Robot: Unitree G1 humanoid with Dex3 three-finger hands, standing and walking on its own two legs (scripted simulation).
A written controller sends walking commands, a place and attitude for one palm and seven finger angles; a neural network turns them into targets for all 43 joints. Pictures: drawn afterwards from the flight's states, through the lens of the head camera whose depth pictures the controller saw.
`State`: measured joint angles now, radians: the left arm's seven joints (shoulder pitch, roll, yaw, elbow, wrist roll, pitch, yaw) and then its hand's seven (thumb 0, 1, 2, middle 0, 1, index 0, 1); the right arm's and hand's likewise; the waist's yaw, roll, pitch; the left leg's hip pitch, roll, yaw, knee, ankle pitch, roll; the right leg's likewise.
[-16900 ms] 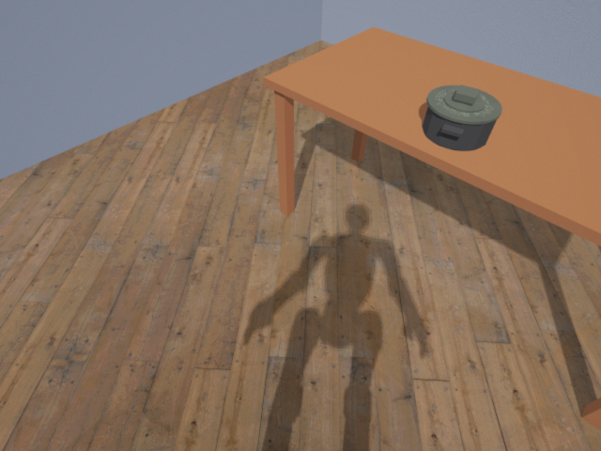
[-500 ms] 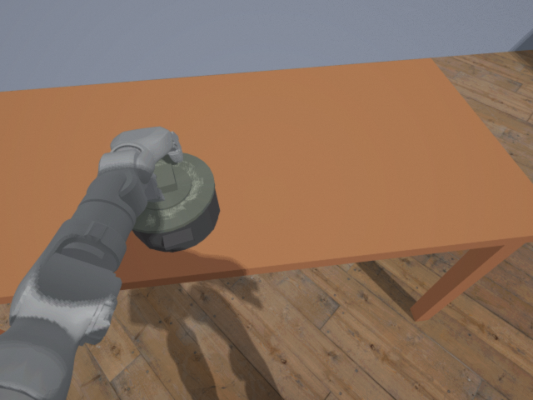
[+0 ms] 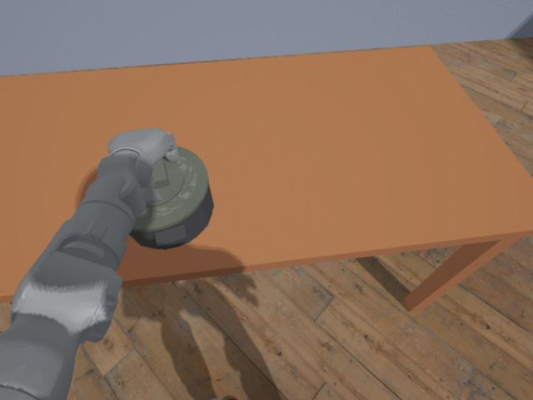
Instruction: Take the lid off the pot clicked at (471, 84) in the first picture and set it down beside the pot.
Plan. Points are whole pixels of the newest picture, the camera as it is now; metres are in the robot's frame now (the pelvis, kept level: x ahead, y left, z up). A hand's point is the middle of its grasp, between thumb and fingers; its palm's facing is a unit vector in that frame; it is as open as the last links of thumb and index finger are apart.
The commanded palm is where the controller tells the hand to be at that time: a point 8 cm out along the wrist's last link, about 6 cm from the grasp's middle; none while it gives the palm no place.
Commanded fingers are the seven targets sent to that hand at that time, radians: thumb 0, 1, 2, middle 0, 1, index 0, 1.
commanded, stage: lower the open fingers around the knob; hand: left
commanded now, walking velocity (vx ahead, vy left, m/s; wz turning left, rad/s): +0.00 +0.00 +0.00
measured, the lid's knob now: (151, 175) +0.49 +0.19 +0.02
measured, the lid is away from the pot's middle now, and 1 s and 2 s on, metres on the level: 0.00 0.00 0.00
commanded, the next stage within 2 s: raise the hand to come down again in 1.48 s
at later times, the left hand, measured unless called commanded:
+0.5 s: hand (151, 178) +0.46 +0.17 +0.05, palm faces -0.39 -0.06 -0.92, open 10.6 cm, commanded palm +0.48 +0.18 +0.09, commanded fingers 0.00 -0.15 1.02 -0.54 -0.57 -0.54 -0.57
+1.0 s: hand (150, 172) +0.47 +0.18 +0.05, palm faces -0.39 -0.09 -0.91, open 10.6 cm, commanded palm +0.48 +0.19 +0.09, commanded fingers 0.00 -0.15 1.02 -0.54 -0.57 -0.54 -0.57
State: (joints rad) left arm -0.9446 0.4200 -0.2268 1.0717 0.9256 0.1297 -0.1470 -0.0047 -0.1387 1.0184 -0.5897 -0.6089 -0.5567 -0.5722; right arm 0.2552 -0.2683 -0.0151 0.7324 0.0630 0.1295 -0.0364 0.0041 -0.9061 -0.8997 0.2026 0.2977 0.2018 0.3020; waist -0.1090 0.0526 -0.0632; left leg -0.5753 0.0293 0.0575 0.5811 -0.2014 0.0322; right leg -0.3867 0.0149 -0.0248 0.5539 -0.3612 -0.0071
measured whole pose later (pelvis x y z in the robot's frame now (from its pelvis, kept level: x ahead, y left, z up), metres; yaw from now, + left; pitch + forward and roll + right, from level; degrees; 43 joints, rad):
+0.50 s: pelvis -0.01 +0.00 -0.01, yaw +0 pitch +12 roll -2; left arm -0.99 0.43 -0.23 1.13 0.94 0.14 -0.14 0.00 -0.14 1.02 -0.57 -0.62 -0.56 -0.57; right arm 0.30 -0.27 -0.02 0.73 0.06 0.14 -0.03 0.00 -0.91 -0.90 0.20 0.30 0.20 0.30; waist -0.13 0.06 -0.07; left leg -0.64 0.04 0.06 0.62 -0.20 0.04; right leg -0.45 0.02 -0.02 0.60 -0.36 0.00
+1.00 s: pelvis -0.02 +0.01 -0.01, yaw -1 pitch +14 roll -2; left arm -1.04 0.47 -0.19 1.17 0.95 0.12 -0.16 0.00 -0.14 1.02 -0.66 -0.69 -0.56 -0.57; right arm 0.32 -0.28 -0.01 0.72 0.06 0.12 -0.04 0.00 -0.91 -0.90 0.20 0.30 0.20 0.30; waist -0.16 0.06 -0.09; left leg -0.69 0.05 0.06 0.66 -0.21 0.04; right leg -0.50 0.03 -0.02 0.63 -0.37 0.00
